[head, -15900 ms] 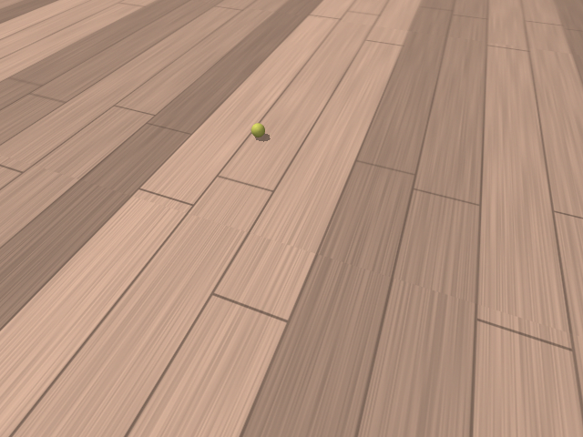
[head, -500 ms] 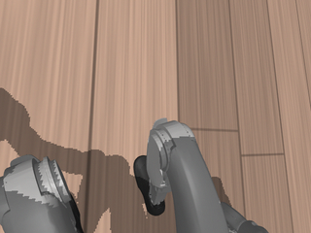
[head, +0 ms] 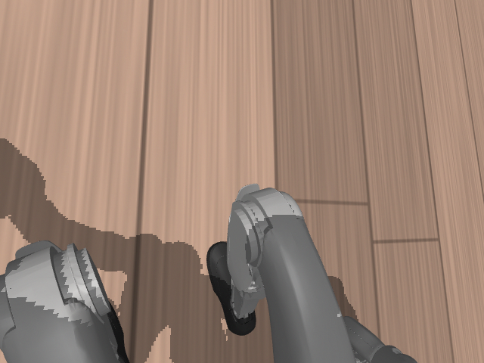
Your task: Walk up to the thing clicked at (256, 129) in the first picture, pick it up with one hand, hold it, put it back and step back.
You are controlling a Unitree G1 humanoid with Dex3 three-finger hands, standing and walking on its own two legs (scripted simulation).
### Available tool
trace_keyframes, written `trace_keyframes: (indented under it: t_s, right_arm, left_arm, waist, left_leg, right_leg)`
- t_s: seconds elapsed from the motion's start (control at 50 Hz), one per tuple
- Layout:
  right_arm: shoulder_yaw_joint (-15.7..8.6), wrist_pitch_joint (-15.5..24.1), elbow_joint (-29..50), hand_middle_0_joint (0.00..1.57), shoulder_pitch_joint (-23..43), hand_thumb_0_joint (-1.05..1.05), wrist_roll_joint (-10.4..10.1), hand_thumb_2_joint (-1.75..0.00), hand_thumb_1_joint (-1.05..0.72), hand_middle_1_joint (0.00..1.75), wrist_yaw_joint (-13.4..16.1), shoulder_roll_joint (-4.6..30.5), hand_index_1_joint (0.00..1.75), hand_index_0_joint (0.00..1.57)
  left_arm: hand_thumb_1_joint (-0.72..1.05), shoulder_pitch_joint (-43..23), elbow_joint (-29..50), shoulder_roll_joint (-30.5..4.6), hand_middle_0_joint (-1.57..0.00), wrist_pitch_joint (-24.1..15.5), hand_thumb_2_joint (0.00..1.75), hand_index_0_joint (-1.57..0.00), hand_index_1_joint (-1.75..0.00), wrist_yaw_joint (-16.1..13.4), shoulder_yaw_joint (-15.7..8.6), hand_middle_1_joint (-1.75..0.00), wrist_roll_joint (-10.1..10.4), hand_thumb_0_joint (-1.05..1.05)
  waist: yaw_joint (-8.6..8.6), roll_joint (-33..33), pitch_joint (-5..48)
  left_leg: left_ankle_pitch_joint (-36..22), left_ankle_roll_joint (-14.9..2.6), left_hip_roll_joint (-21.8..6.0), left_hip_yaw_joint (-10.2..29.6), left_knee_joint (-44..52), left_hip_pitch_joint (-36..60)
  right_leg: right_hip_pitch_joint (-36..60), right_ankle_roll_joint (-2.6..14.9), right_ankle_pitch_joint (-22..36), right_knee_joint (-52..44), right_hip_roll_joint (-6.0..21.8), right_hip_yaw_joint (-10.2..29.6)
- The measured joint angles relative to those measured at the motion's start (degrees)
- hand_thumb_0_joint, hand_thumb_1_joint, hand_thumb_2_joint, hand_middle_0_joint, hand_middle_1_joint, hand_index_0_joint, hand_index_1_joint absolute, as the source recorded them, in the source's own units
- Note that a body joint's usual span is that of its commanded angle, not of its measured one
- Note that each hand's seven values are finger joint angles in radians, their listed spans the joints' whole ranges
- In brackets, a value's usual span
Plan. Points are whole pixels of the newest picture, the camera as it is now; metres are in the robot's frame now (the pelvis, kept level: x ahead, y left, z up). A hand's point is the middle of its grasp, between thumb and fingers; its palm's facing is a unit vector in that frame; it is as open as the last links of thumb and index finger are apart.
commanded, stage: settle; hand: left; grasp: from above
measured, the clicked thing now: out of the picture +0.43 +0.32 -0.25
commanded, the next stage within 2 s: lift in 1.10 s
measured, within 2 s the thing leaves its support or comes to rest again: leaves its support in 0.40 s
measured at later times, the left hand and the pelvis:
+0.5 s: hand out of the picture +0.42 +0.33 -0.22, palm faces -0.40 -0.16 -0.90, open 10.6 cm; pelvis +0.01 +0.00 +0.01, yaw +1 degrees
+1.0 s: hand out of the picture +0.41 +0.34 -0.12, palm faces -0.45 -0.11 -0.89, open 10.6 cm; pelvis -0.01 -0.01 +0.04, yaw +5 degrees
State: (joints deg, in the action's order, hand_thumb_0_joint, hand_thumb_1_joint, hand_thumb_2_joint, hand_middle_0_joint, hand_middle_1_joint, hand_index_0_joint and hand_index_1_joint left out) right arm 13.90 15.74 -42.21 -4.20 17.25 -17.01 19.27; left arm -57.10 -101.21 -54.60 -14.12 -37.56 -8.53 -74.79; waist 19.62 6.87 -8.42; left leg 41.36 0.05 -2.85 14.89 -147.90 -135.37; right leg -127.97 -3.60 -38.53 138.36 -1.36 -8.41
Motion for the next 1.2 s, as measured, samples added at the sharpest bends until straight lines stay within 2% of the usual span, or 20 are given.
trace_keyframes:
  t_s: [0.16, 0.28, 0.42, 0.5, 0.56, 0.68, 0.84, 0.94, 1.2]
  right_arm:
    - [0.06, 0.27, 0.26, 0.20, 0.11, 0.00, -0.14, -0.90, -0.91, 0.30, -0.17, 0.05, 0.30, 0.20]
    - [-0.35, 0.25, 0.23, 0.20, -0.12, 0.00, -0.42, -0.90, -0.91, 0.30, -0.23, -0.01, 0.30, 0.20]
    - [-2.27, -0.31, -0.17, 0.20, -1.19, 0.00, -1.17, -0.90, -0.92, 0.30, -0.44, -0.17, 0.30, 0.20]
    - [-3.82, -1.19, -0.24, 0.20, -1.58, 0.00, -2.14, -0.90, -0.92, 0.30, -0.72, -0.37, 0.30, 0.20]
    - [-5.25, -2.38, -0.64, 0.20, -1.92, 0.00, -3.30, -0.90, -0.92, 0.30, -0.70, -0.73, 0.30, 0.20]
    - [-7.68, -4.96, -0.70, 0.20, -2.01, 0.00, -5.87, -0.90, -0.92, 0.30, -0.36, -1.34, 0.30, 0.20]
    - [-9.37, -8.06, -0.08, 0.20, -1.97, 0.00, -8.31, -0.90, -0.92, 0.30, 1.68, -2.00, 0.30, 0.20]
    - [-9.89, -9.43, 0.41, 0.20, -2.33, 0.00, -8.93, -0.90, -0.93, 0.30, 3.28, -2.12, 0.30, 0.20]
    - [-11.06, -11.67, 0.19, 0.20, -5.51, 0.00, -10.11, -0.90, -0.92, 0.30, 6.67, -2.28, 0.30, 0.20]
  left_arm:
    - [-0.01, -0.37, -0.19, -0.01, -0.72, 0.08, 0.60, -0.52, -0.72, -0.06, 0.16, -0.80, -0.08, 0.04]
    - [-0.02, 0.13, 1.15, 0.37, -0.73, 0.69, 0.62, -0.53, -0.72, 0.89, -0.61, -0.80, 0.04, 0.04]
    - [-0.02, 2.48, 6.87, 2.50, -0.72, 1.34, 0.64, -0.52, -0.72, 3.07, -0.90, -0.81, 1.04, 0.03]
    - [-0.02, 4.27, 11.10, 4.33, -0.71, 1.73, 0.64, -0.51, -0.73, 4.16, -2.24, -0.82, 1.84, 0.03]
    - [-0.02, 4.80, 13.87, 6.42, -0.71, 2.72, 0.64, -0.51, -0.73, 5.59, -0.51, -0.82, 3.04, 0.03]
    - [-0.02, 5.08, 17.08, 9.79, -0.71, 3.94, 0.65, -0.51, -0.73, 9.92, 1.59, -0.82, 3.85, 0.03]
    - [-0.04, 4.83, 19.54, 12.43, -0.71, 3.79, 0.68, -0.51, -0.74, 15.11, 3.76, -0.82, 4.51, 0.02]
    - [-0.04, 4.36, 20.40, 12.73, -0.72, 3.07, 0.69, -0.52, -0.74, 17.09, 3.83, -0.82, 4.29, 0.02]
    - [-0.06, 3.70, 22.51, 13.05, -0.73, 3.00, 0.70, -0.53, -0.74, 19.21, 4.45, -0.82, 3.64, 0.01]
  waist:
    - [0.06, -0.02, 0.17]
    - [-0.10, -0.23, 0.52]
    - [-1.04, -1.20, 1.82]
    - [-1.93, -2.39, 3.24]
    - [-3.08, -3.38, 4.93]
    - [-4.95, -5.43, 7.86]
    - [-6.81, -6.97, 10.20]
    - [-7.15, -7.16, 10.45]
    - [-6.95, -7.46, 11.61]
  left_leg:
    - [0.03, 0.00, 0.16, -0.03, 0.06, -0.08]
    - [0.19, 0.20, 0.17, -0.03, 0.30, -0.22]
    - [0.53, 0.50, 0.32, -0.41, 0.78, -0.47]
    - [0.43, 0.53, 0.42, -0.78, 1.42, -0.77]
    - [0.12, 0.46, 0.45, -1.45, 2.28, -1.05]
    - [-0.70, 0.25, 0.49, -3.14, 4.39, -0.76]
    - [-1.90, 0.20, 0.45, -5.00, 7.65, 0.83]
    - [-2.68, 0.15, 0.47, -5.61, 9.13, 1.82]
    - [-4.14, -0.23, 0.76, -6.80, 12.09, 2.93]
  right_leg:
    - [0.06, 0.01, -0.20, -0.04, 0.12, 0.00]
    - [-0.22, 0.18, -0.33, -0.17, 0.16, -0.02]
    - [-0.69, 0.48, -0.94, -0.18, 0.46, 0.23]
    - [-1.04, 0.62, -1.10, -0.51, 0.69, 0.44]
    - [-1.47, 0.76, -1.08, -0.93, 0.91, 0.89]
    - [-1.63, 0.98, -0.94, -1.93, 1.41, 2.08]
    - [-0.88, 1.33, -0.34, -3.82, 1.91, 3.35]
    - [-0.14, 1.45, 0.23, -4.87, 2.08, 3.74]
    - [1.00, 1.47, 1.11, -7.29, 2.59, 4.45]
